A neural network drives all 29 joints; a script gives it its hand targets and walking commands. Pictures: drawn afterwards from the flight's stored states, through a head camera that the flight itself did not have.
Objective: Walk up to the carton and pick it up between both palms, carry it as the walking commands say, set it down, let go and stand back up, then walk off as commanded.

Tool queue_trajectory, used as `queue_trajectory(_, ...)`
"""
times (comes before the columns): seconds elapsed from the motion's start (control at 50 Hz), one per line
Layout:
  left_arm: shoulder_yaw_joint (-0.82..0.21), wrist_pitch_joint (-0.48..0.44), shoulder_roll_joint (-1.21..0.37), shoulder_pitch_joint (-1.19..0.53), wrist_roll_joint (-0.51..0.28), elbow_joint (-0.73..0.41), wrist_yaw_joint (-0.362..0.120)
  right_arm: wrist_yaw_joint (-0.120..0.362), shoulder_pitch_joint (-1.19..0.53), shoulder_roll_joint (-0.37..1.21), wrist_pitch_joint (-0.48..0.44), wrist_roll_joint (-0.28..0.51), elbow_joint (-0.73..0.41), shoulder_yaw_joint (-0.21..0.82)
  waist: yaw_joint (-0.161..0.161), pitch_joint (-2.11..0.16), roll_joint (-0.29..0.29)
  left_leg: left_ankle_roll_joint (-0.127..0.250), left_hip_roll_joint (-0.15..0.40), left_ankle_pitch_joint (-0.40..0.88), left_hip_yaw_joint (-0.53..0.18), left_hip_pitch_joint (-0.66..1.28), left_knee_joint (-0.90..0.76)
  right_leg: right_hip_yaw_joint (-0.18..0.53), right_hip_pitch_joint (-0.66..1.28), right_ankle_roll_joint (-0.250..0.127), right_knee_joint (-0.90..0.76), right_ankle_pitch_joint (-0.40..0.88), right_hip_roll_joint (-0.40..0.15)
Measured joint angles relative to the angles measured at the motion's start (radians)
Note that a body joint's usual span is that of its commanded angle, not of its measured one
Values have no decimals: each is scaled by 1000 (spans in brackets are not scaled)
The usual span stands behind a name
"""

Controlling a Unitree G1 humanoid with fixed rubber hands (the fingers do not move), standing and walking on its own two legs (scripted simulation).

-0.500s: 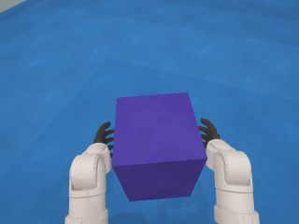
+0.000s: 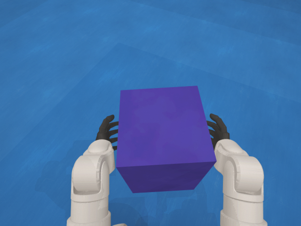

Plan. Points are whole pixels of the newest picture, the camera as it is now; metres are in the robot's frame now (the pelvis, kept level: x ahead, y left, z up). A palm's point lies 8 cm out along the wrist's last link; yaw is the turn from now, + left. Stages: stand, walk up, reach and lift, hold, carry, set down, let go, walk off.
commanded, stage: carry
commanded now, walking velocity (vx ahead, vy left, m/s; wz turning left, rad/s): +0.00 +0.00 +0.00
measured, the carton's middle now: (161, 145) +0.31 -0.01 +0.01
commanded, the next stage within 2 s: none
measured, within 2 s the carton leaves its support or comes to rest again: neither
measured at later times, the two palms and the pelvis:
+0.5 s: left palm (107, 100) +0.45 +0.15 +0.03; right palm (196, 94) +0.47 -0.12 +0.04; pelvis +0.16 +0.00 -0.03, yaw +5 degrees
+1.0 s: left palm (88, 79) +0.54 +0.23 +0.03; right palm (165, 61) +0.63 -0.03 +0.02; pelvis +0.31 +0.00 -0.04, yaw +18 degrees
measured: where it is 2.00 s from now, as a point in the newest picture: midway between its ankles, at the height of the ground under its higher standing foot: (159, 171)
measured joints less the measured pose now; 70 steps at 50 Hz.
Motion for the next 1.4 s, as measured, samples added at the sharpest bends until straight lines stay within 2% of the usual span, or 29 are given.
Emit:
queue_trajectory(0.02, 0, -4, -1, -3, 1, -6, 0, 0, -5, 1, -3, 2, -5, -3, 0, 3, 2, 7, -11, 51, 7, -4, -69, 1, 11, 8, 19, -19, 0)
queue_trajectory(0.06, 15, -13, 2, 3, 0, -19, 0, 1, -29, 7, -12, 0, 12, 2, 14, -3, 35, 44, 7, 330, 27, 21, -190, 12, -8, 41, 131, -41, 17)
queue_trajectory(0.1, 46, -21, 4, 14, -8, -24, -1, 1, -51, 11, -25, -9, 51, 23, 33, -17, 62, 80, 37, 111, 51, 50, -136, 64, -85, 58, 316, -176, 40)
queue_trajectory(0.16, 59, -25, 7, 33, -19, 15, -2, 3, -43, 10, -24, -24, 99, 39, 41, -17, 80, 90, 50, 19, 85, 103, -93, 116, -171, 42, 408, -248, 61)
queue_trajectory(0.22, 45, -18, 7, 29, -25, 69, -3, 4, -13, 3, -2, -37, 102, 33, 10, -10, 106, 83, 43, -21, 71, 152, -91, 91, -207, 62, 246, -167, 60)
queue_trajectory(0.26, 38, -16, 3, 11, -25, 87, -7, 2, -3, 1, 10, -40, 80, 24, -13, 11, 111, 75, 34, -55, 56, 170, -55, 62, -211, 68, 127, 15, 45)
queue_trajectory(0.3, 21, -26, 0, -3, -21, 107, -8, -2, 6, -1, 13, -36, 59, 6, -34, 20, 121, 51, 36, -18, 28, 148, 26, 28, -199, 41, 159, -23, 29)
queue_trajectory(0.38, 10, -25, -7, -36, -1, 118, -14, -8, 8, -1, 4, -18, 44, -19, -63, 26, 61, 20, -11, -149, -45, 65, 137, -18, -175, 32, 200, -131, -34)
queue_trajectory(0.42, 18, -26, -8, -41, 7, 101, -15, -8, -14, 2, -3, -13, 50, -24, -66, 33, 31, 14, -15, -113, -54, 43, 78, -35, -164, 37, 204, -153, -54)
queue_trajectory(0.46, 28, -28, -7, -38, 14, 70, -15, -7, -44, 9, -10, -7, 57, -26, -62, 41, 20, 19, -7, 54, -45, 43, -27, -52, -161, 44, 228, -173, -66)
queue_trajectory(0.5, 42, -32, -3, -21, 16, 37, -16, -7, -66, 14, -23, -5, 75, -13, -45, 41, 9, 42, -10, 34, -33, 47, -25, -48, -197, 64, 301, -63, -86)
queue_trajectory(0.56, 56, -35, 4, 18, 8, 4, -17, -7, -73, 17, -27, -11, 93, 20, -17, 39, 78, 43, 33, -40, -52, 52, 11, 17, -253, 99, 415, -218, -14)
queue_trajectory(0.6, 57, -33, 7, 35, -3, -6, -16, -7, -57, 13, -19, -19, 81, 41, 0, 35, 113, 37, 39, -59, -67, 69, 7, 47, -279, 112, 418, -257, 17)
queue_trajectory(0.64, 53, -32, 7, 34, -14, -9, -16, -8, -43, 10, -6, -30, 50, 49, 9, 39, 137, 31, 33, -75, -88, 80, 14, 54, -279, 116, 325, -181, 30)
queue_trajectory(0.66, 50, -32, 6, 26, -17, -6, -16, -8, -37, 8, -1, -34, 33, 48, 9, 41, 138, 28, 24, -75, -95, 75, 42, 49, -260, 105, 244, -55, 24)
queue_trajectory(0.68, 42, -39, 3, 17, -18, 8, -18, -8, -30, 6, 2, -37, 19, 39, 7, 42, 147, 22, 23, -37, -102, 51, 100, 28, -238, 76, 227, -46, 15)
queue_trajectory(0.72, 29, -44, -1, -3, -18, 43, -19, -8, -12, 2, 4, -38, 6, 22, -6, 43, 124, 16, -10, -127, -110, -8, 251, -12, -204, 36, 257, -157, -31)
queue_trajectory(0.78, 23, -44, 0, 2, -14, 83, -24, -14, 7, -1, 6, -31, 28, 19, -26, 25, 61, 10, -31, -175, -96, -49, 304, -61, -140, 31, 256, -226, -83)
queue_trajectory(0.84, 31, -40, 2, 10, -6, 61, -24, -16, -23, 4, 8, -21, 47, 15, -33, 23, 19, 4, -29, -82, -67, -49, 171, -87, -98, 40, 251, -262, -101)
queue_trajectory(0.88, 37, -37, 1, 3, 4, 37, -24, -13, -50, 10, 1, -15, 52, 5, -39, 28, 7, 9, -29, 88, -39, -22, 22, -109, -82, 48, 285, -289, -110)
queue_trajectory(0.92, 59, -39, 2, 2, 10, 25, -24, -11, -72, 16, -21, -16, 87, 15, -29, 33, -7, 31, -25, 61, -26, -7, 23, -73, -143, 81, 432, -221, -123)
queue_trajectory(0.96, 76, -41, 3, 9, 7, 28, -26, -12, -86, 20, -27, -21, 118, 23, -17, 45, 41, 36, 19, 0, -38, 5, 57, 9, -226, 106, 624, -306, -48)
queue_trajectory(1.0, 71, -38, 5, 21, 3, 45, -24, -12, -67, 15, -22, -26, 125, 34, -12, 47, 77, 28, 33, -11, -59, 35, 32, 59, -275, 114, 679, -349, -9)
queue_trajectory(1.08, 61, -36, 1, -1, -13, 47, -22, -15, -49, 11, 2, -38, 63, 31, -15, 67, 118, 11, 25, 9, -112, 60, -22, 102, -307, 123, 414, -227, 7)
queue_trajectory(1.12, 64, -42, -5, -28, -15, 40, -24, -15, -56, 12, 2, -41, 28, 20, -19, 84, 113, 4, 13, 28, -119, 35, 36, 95, -264, 99, 205, 58, -15)
queue_trajectory(1.16, 54, -61, -10, -46, -14, 51, -25, -15, -53, 11, -7, -37, 6, 3, -31, 91, 99, 5, -13, -113, -132, -25, 203, 49, -236, 38, 230, -90, -51)
queue_trajectory(1.24, 51, -69, -4, -21, -11, 92, -31, -25, -38, 7, -9, -26, 50, 7, -51, 62, 63, -8, -37, -178, -135, -92, 428, -19, -178, 22, 233, -158, -90)
queue_trajectory(1.32, 58, -59, -2, -13, -6, 63, -30, -28, -65, 13, -2, -17, 58, 5, -56, 51, 34, -22, -32, -82, -87, -101, 332, -66, -138, 22, 206, -179, -108)
queue_trajectory(1.4, 67, -56, -6, -32, 4, 47, -31, -25, -82, 18, -16, -11, 60, -6, -52, 49, 23, -10, -43, 69, -32, -44, 65, -124, -102, 28, 235, -230, -115)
